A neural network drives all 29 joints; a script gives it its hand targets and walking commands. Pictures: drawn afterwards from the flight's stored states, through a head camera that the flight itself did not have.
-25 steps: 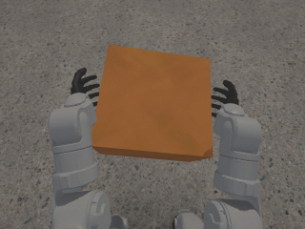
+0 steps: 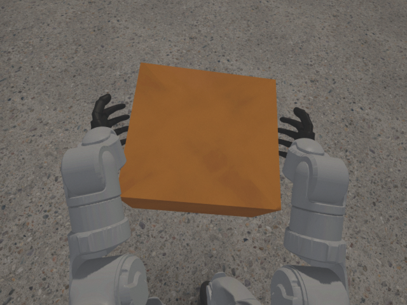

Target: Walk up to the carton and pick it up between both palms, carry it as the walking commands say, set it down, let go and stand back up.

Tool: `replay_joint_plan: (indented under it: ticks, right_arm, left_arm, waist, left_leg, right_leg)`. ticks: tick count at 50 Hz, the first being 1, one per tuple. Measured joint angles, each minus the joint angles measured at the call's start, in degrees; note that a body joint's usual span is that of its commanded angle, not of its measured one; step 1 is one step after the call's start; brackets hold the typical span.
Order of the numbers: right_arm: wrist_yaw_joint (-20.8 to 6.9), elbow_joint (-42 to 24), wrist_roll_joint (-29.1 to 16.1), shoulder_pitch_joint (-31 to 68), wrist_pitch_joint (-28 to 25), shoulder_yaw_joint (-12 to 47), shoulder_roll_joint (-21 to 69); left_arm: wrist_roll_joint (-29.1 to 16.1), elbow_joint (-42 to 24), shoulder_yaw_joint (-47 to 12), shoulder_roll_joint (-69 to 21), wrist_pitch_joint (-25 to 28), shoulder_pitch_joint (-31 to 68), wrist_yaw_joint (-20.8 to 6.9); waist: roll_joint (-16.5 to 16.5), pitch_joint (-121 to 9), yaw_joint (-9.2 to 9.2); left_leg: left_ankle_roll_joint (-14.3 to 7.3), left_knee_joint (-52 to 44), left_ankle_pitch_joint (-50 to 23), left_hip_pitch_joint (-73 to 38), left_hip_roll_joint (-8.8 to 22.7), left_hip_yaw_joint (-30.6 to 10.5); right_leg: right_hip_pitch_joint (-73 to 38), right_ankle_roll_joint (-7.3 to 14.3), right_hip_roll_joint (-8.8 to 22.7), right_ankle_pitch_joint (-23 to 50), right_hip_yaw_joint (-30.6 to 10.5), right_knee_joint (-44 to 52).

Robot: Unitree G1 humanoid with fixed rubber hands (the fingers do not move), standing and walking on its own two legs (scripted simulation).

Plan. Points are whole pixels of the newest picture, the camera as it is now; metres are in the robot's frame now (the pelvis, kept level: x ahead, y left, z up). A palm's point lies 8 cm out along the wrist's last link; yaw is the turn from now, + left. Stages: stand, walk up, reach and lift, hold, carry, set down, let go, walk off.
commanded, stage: carry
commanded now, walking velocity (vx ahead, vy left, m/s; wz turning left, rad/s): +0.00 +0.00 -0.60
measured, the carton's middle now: (200, 146) +0.42 +0.01 +0.02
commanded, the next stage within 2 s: none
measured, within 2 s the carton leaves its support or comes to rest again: neither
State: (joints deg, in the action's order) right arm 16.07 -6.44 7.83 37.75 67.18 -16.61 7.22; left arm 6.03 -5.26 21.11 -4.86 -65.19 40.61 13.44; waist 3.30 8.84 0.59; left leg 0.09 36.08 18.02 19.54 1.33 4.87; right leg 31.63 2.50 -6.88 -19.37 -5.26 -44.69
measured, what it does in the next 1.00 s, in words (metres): steps to the right, turning right: right foot, then left foot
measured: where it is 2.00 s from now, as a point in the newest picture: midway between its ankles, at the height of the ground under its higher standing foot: outside the picture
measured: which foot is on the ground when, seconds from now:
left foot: down 0.00-0.30, up 0.32-0.56, down 0.58-0.88, up 0.90-1.00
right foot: up 0.00-0.28, down 0.30-0.60, up 0.62-0.84, down 0.86-1.00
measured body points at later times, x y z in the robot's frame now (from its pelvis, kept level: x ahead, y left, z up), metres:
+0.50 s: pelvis -0.03 -0.07 +0.00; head +0.05 -0.10 +0.44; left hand +0.39 -0.05 +0.09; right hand +0.26 -0.36 +0.08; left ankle +0.00 +0.06 -0.68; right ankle -0.03 -0.20 -0.72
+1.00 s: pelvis -0.09 -0.11 +0.00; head -0.04 -0.15 +0.45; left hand +0.32 -0.15 +0.12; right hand +0.14 -0.44 +0.10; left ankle -0.02 +0.04 -0.69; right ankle -0.11 -0.23 -0.72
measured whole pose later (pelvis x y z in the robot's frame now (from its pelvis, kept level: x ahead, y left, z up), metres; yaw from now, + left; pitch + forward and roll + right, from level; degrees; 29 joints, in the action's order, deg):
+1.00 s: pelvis -0.09 -0.11 +0.00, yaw -28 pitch +3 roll +2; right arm 15.4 -4.9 9.5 35.8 69.1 -16.6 5.6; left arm 6.0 -0.7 17.9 -4.6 -66.1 40.0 14.0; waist 0.1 5.2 0.5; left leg 2.7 47.9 28.6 25.3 5.2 4.8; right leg 25.1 0.0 0.4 -15.1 -3.8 -37.3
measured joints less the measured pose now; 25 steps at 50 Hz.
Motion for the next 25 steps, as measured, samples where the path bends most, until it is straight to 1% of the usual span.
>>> replay_joint_plan:
  ticks: [1,3,5,8,10,13,14,15,16,17,18,19,20,22,25]
  right_arm:
    - [-0.06,0.00,0.18,-0.01,0.39,-0.02,0.26]
    - [-0.26,0.32,1.00,0.00,0.58,-0.03,0.49]
    - [-0.49,0.74,1.42,0.02,0.52,-0.02,0.56]
    - [-0.50,0.72,1.89,0.01,0.07,-0.03,0.75]
    - [-0.47,0.73,2.31,0.01,-0.09,-0.04,0.78]
    - [-0.15,0.73,2.73,0.00,-0.22,-0.05,0.76]
    - [0.06,0.73,2.99,0.00,-0.26,-0.06,0.57]
    - [0.20,0.74,3.12,0.00,-0.24,-0.05,0.27]
    - [0.02,0.75,3.09,0.01,-0.51,-0.04,-0.15]
    - [-0.12,0.77,2.87,-0.03,-0.74,-0.04,-0.70]
    - [-0.14,0.81,2.68,-0.07,-0.74,-0.04,-1.17]
    - [-0.13,0.88,2.66,-0.35,-0.72,-0.04,-1.39]
    - [-0.16,0.88,2.59,-0.83,-0.70,-0.03,-1.41]
    - [-0.41,0.88,1.78,-1.80,-0.69,-0.02,-1.41]
    - [-0.40,0.86,0.57,-1.92,-0.70,-0.02,-1.42]
  left_arm:
    - [0.00,0.00,0.28,0.00,-0.32,-0.19,-0.03]
    - [-0.01,-0.01,0.32,0.00,-0.92,-0.17,0.06]
    - [-0.01,-0.03,0.33,0.04,-1.19,-0.17,0.22]
    - [-0.01,-0.02,0.26,0.04,-0.88,-0.10,0.23]
    - [-0.02,-0.01,0.02,0.05,-0.87,-0.10,0.23]
    - [-0.02,0.12,-0.46,0.06,-0.83,-0.09,0.29]
    - [-0.02,0.21,-1.04,0.06,-0.80,-0.08,0.44]
    - [-0.02,0.42,-1.59,0.06,-0.77,0.04,0.63]
    - [-0.03,0.54,-2.02,0.00,-0.36,0.03,0.71]
    - [-0.03,0.95,-2.24,-0.24,0.29,0.02,0.72]
    - [-0.03,1.38,-2.43,-0.47,0.71,0.02,0.74]
    - [-0.02,1.71,-2.72,-0.55,0.74,0.03,0.84]
    - [-0.01,1.94,-2.90,-0.56,0.60,0.02,0.94]
    - [0.00,2.08,-2.87,-0.55,0.17,0.02,1.14]
    - [-0.01,2.07,-2.35,-0.55,0.32,0.03,1.18]
  waist:
    - [-0.83,-0.02,-0.26]
    - [-2.67,-0.31,-0.45]
    - [-3.07,-1.19,-1.09]
    - [-2.17,-2.12,-1.85]
    - [-2.00,-2.42,-1.86]
    - [-2.57,-2.78,-1.90]
    - [-2.93,-2.97,-1.92]
    - [-2.61,-3.49,-1.91]
    - [-2.89,-3.72,-1.91]
    - [-3.85,-3.21,-1.78]
    - [-4.96,-2.31,-1.43]
    - [-5.48,-1.67,-0.95]
    - [-5.23,-1.27,-0.61]
    - [-3.74,-0.96,-0.37]
    - [-1.53,-1.00,-0.33]
  left_leg:
    - [-0.35,-0.02,0.58,-0.43,0.85,0.53]
    - [-0.40,-0.03,1.62,-0.81,2.82,1.18]
    - [-0.11,-0.01,2.00,-0.81,4.52,2.79]
    - [0.81,-0.02,2.13,-0.80,6.88,5.84]
    - [1.72,-0.03,2.13,-0.79,8.55,7.64]
    - [3.44,0.50,2.32,-0.72,10.95,10.40]
    - [4.02,1.84,2.63,-0.16,11.67,10.90]
    - [4.49,4.42,3.26,0.97,11.82,10.97]
    - [4.65,8.41,6.84,2.59,11.87,9.61]
    - [4.85,12.84,11.26,4.18,11.35,6.80]
    - [4.91,16.71,14.43,5.62,10.30,3.88]
    - [4.92,19.15,15.74,6.87,8.87,1.91]
    - [4.92,19.89,16.13,7.65,7.39,1.13]
    - [4.93,19.93,16.20,8.74,5.23,0.99]
    - [4.93,19.39,15.65,9.34,3.45,0.94]
  right_leg:
    - [1.10,-0.25,0.38,-2.55,0.83,-5.68]
    - [1.89,-0.80,2.18,-3.67,2.09,-12.73]
    - [1.93,-1.15,4.91,-3.74,2.12,-14.60]
    - [1.96,-1.58,8.01,-3.97,2.16,-14.52]
    - [1.61,-1.69,8.49,-4.03,2.16,-11.99]
    - [-0.21,-1.70,8.36,-3.72,2.51,-3.46]
    - [-1.77,-1.70,8.36,-1.28,2.44,1.16]
    - [-3.43,-2.03,9.24,7.61,2.34,5.19]
    - [-3.60,-2.78,9.24,6.60,2.30,5.54]
    - [-3.52,-3.45,8.59,3.01,2.30,4.70]
    - [-3.46,-3.54,7.76,2.18,2.31,4.10]
    - [-3.46,-3.55,7.25,2.38,2.13,4.11]
    - [-3.46,-3.54,7.07,2.71,1.68,4.32]
    - [-3.47,-3.36,6.68,3.40,0.67,4.90]
    - [-3.46,-2.85,5.33,4.18,-0.23,5.15]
